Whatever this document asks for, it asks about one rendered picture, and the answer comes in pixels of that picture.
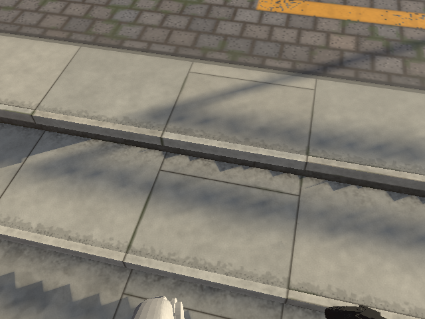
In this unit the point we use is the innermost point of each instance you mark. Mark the left robot thigh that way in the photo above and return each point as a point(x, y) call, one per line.
point(159, 308)

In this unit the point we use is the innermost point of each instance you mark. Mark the right robot hand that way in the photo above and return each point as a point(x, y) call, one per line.
point(352, 312)

